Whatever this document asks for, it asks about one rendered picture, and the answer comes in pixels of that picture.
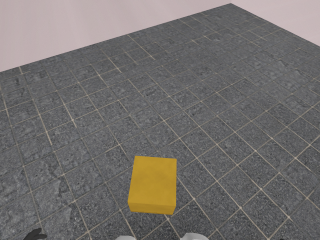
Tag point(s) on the left robot hand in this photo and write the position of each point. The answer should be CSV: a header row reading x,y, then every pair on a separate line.
x,y
34,235

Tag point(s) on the carton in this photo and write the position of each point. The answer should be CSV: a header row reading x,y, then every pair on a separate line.
x,y
153,185

